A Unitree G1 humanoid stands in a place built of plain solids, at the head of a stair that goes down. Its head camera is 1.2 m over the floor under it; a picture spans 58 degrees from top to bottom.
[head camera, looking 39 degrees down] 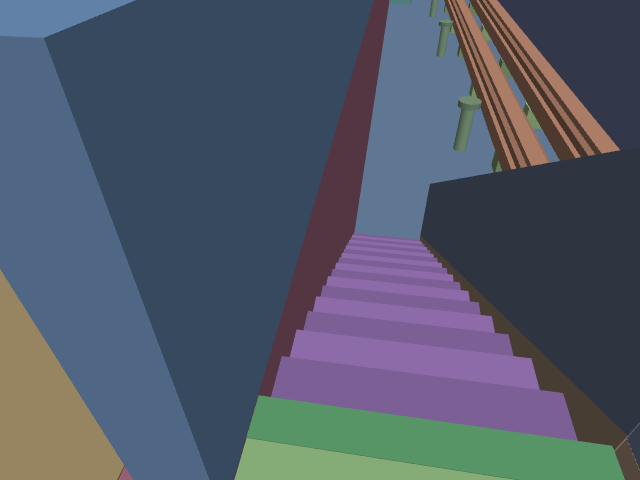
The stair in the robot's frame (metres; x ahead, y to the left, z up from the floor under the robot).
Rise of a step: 0.17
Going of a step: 0.27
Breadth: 1.02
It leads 9 degrees to the right of straight ahead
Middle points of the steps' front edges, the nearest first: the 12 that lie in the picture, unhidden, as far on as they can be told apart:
0.65 -0.31 0.00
0.92 -0.35 -0.17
1.19 -0.40 -0.34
1.45 -0.44 -0.52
1.72 -0.48 -0.69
1.99 -0.52 -0.86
2.25 -0.56 -1.03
2.52 -0.60 -1.20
2.79 -0.64 -1.38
3.06 -0.69 -1.55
3.32 -0.73 -1.72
3.59 -0.77 -1.89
